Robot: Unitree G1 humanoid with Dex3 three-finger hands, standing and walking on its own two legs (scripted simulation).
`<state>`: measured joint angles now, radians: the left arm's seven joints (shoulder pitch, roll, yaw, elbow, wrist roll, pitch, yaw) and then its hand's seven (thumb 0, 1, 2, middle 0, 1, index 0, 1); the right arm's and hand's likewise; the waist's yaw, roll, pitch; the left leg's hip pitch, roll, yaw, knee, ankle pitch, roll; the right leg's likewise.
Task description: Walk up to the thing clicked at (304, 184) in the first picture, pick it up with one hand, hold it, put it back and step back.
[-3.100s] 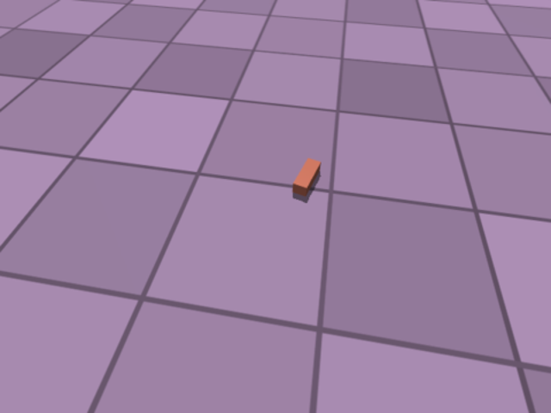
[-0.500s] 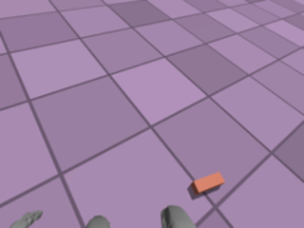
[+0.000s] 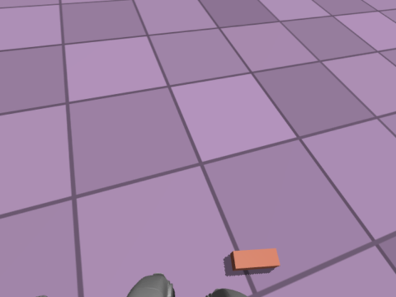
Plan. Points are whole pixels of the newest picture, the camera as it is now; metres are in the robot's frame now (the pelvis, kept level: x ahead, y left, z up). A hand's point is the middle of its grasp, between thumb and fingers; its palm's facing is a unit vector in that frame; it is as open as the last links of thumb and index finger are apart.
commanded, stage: walk up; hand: left
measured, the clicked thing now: (254, 259) +0.33 -0.31 -0.71
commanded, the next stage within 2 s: none
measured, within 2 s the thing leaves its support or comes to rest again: neither
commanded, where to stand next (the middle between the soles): -0.02 -0.60 m, yaw +8 degrees
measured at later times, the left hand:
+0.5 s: hand out of the picture +0.02 +0.01 -0.15, palm faces +0.00 -0.93 -0.37, open 7.4 cm
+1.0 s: hand out of the picture +0.03 -0.18 -0.16, palm faces -0.01 -0.93 -0.36, open 7.4 cm
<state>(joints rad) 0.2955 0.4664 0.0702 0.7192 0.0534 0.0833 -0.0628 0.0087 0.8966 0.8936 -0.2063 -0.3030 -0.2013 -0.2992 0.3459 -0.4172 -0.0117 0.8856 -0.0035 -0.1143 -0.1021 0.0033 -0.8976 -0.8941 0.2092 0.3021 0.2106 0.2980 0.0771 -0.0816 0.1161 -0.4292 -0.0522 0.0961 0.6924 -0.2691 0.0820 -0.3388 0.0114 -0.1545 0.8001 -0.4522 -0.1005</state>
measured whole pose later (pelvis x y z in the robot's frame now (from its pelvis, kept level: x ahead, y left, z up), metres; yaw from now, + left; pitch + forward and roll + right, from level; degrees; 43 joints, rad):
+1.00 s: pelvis -0.07 -0.48 -0.01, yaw +4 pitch -2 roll +1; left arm 0.18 0.53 0.11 0.70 0.04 0.11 -0.08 0.01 0.90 0.89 -0.20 -0.30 -0.20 -0.30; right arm 0.32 -0.46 -0.06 0.82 -0.03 -0.08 -0.10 0.00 -0.89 -0.89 0.21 0.30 0.22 0.30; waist 0.02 -0.14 0.16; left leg -0.44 0.16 -0.01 0.81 -0.34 -0.01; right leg -0.56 -0.05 0.21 1.17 -0.45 0.02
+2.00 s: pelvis -0.09 -0.61 +0.02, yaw +12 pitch -2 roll +0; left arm 0.21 0.41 0.05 0.97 0.00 0.01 -0.03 0.01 0.90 0.89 -0.20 -0.30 -0.20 -0.30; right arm 0.29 -0.35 -0.02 0.99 -0.03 -0.06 -0.01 0.01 -0.90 -0.89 0.21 0.30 0.21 0.30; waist -0.01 -0.07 0.07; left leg -0.15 0.00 0.02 0.54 -0.36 0.01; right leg -0.45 -0.03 0.04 0.80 -0.38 -0.01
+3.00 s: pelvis -0.06 -0.60 +0.03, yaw +9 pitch -2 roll +1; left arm 0.09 0.35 0.01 1.16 0.00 0.01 -0.02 0.01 0.90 0.89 -0.20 -0.30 -0.20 -0.30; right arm 0.05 -0.35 -0.02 1.13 -0.01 0.00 0.01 0.01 -0.90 -0.89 0.21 0.30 0.21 0.30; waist 0.03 -0.01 0.08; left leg -0.09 0.03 0.05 0.40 -0.26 -0.02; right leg -0.24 -0.04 0.03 0.40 -0.12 0.03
